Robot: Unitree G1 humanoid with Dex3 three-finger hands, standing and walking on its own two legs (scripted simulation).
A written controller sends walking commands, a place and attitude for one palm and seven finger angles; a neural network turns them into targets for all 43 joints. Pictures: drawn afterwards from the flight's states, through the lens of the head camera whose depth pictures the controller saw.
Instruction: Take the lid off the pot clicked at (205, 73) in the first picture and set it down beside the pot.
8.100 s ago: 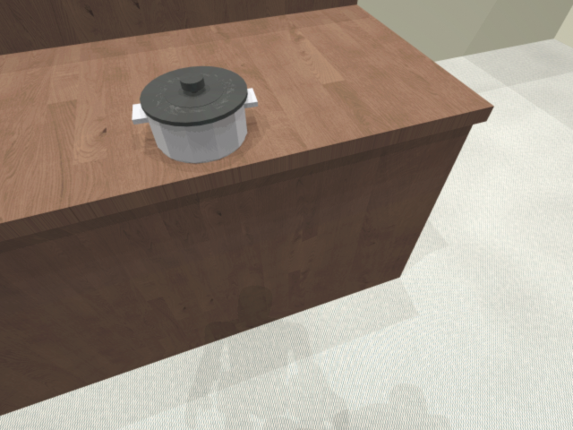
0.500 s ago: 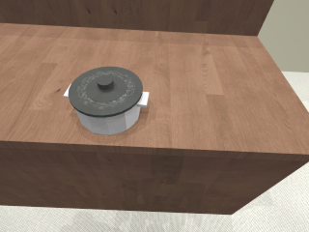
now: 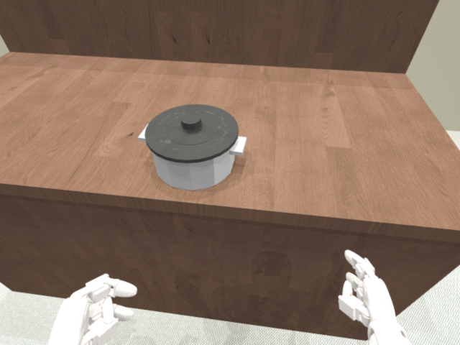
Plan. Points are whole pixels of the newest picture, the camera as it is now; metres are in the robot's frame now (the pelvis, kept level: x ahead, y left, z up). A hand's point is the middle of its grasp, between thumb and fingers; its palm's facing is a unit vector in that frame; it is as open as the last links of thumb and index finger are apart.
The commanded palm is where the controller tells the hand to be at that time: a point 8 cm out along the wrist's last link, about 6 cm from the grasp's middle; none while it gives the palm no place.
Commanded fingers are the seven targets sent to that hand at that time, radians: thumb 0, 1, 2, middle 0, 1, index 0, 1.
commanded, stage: lift the closed hand beside the body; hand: left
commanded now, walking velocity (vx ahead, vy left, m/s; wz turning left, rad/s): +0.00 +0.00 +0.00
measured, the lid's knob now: (191, 121) +0.49 +0.14 +0.15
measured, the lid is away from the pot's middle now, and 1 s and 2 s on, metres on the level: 0.00 0.00 0.00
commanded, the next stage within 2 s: raise the hand higher, near the body in 0.16 s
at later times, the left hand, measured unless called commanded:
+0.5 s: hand (69, 295) +0.15 +0.24 +0.10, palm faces +0.26 -0.86 -0.43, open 3.1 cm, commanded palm +0.10 +0.28 +0.13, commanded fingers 0.00 0.90 0.90 -1.30 -1.50 -1.30 -1.50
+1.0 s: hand (57, 250) +0.18 +0.24 +0.17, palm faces +0.35 -0.84 -0.42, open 3.1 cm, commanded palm +0.13 +0.28 +0.19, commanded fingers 0.00 0.90 0.90 -1.30 -1.50 -1.30 -1.50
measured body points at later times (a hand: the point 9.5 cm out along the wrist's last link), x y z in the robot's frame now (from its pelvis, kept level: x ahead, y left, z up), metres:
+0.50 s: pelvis +0.00 +0.02 +0.00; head -0.02 +0.00 +0.45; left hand +0.13 +0.28 +0.13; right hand +0.19 -0.20 -0.08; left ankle +0.05 +0.11 -0.74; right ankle -0.03 -0.10 -0.74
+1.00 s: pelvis +0.01 +0.02 +0.00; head -0.02 +0.00 +0.45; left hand +0.15 +0.28 +0.19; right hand +0.21 -0.19 -0.07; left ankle +0.05 +0.11 -0.74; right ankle -0.03 -0.10 -0.74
